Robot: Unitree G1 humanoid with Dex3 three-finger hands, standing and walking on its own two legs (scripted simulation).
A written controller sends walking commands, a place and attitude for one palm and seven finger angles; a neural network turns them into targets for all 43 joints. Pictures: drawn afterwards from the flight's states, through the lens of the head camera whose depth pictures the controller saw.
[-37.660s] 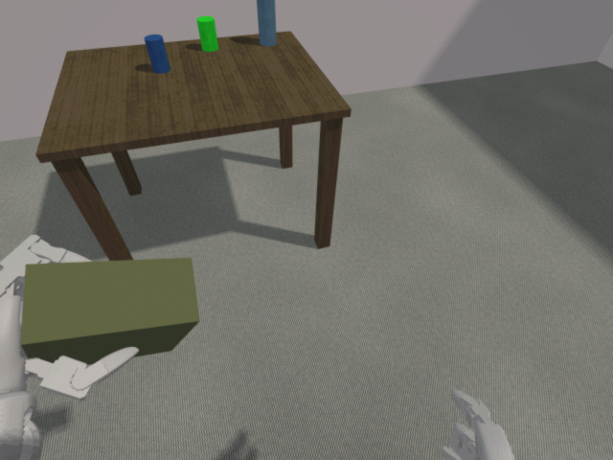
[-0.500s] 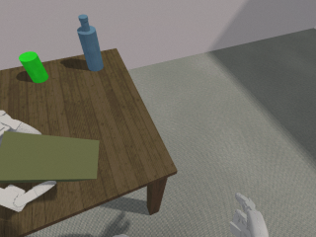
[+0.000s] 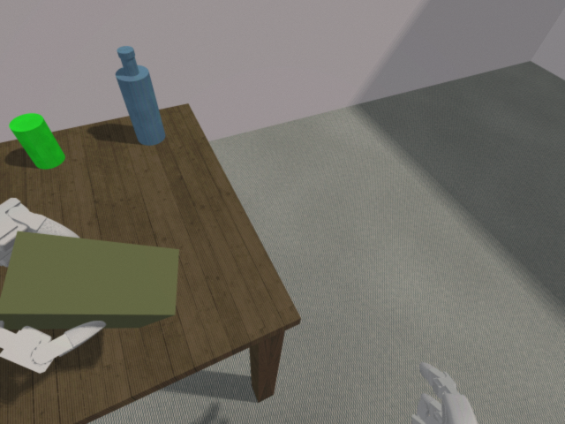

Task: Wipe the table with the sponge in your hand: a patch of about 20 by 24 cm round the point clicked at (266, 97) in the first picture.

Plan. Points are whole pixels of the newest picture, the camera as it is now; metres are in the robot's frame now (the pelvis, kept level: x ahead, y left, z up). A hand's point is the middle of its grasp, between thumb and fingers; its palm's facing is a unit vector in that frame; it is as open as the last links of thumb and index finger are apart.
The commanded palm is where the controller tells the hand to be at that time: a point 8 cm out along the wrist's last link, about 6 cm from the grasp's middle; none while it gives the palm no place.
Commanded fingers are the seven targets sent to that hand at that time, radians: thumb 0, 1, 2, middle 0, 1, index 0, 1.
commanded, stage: shuffle to correct the standing spot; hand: left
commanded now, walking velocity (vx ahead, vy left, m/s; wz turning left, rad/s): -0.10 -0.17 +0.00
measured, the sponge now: (115, 290) +0.23 +0.19 +0.13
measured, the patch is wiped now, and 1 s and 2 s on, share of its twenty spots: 0.00 0.00 0.00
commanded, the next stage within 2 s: none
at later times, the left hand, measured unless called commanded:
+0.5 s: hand (32, 299) +0.20 +0.24 +0.17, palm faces +0.34 -0.81 -0.48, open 10.6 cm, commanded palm +0.14 +0.28 +0.18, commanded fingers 0.00 0.10 1.30 -1.20 -1.60 -1.20 -1.60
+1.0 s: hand (51, 299) +0.21 +0.23 +0.16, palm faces +0.33 -0.83 -0.44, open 10.6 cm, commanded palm +0.15 +0.28 +0.18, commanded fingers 0.00 0.10 1.30 -1.20 -1.60 -1.20 -1.60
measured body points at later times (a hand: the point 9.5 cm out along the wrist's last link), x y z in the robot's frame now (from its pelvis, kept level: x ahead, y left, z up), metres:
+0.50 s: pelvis -0.02 +0.00 +0.00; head +0.03 +0.01 +0.44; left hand +0.18 +0.28 +0.20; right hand +0.16 -0.22 -0.09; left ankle +0.01 +0.15 -0.73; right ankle +0.03 -0.06 -0.73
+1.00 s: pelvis -0.01 -0.01 +0.00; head +0.02 -0.01 +0.45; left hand +0.18 +0.28 +0.19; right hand +0.16 -0.24 -0.09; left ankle -0.01 +0.15 -0.73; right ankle +0.03 -0.06 -0.73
